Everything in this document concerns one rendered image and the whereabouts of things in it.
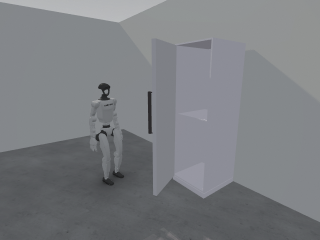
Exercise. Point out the left robot shin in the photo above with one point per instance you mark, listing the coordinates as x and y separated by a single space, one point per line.
117 163

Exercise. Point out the handle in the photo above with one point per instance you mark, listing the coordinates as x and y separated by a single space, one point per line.
149 112

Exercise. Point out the left robot upper arm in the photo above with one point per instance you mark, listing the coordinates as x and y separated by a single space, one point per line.
114 106

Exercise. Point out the left robot foot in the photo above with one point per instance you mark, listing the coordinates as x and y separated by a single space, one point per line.
118 174

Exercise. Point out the robot right forearm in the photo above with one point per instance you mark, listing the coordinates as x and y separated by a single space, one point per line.
92 128

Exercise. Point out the fridge door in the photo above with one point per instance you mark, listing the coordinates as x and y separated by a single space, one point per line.
164 64

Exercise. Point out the robot left forearm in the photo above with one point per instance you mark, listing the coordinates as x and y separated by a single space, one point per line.
115 122

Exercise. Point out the right robot upper arm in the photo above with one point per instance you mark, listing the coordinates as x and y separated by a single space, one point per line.
94 105

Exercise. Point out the right robot hand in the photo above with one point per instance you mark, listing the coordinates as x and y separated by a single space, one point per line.
93 144

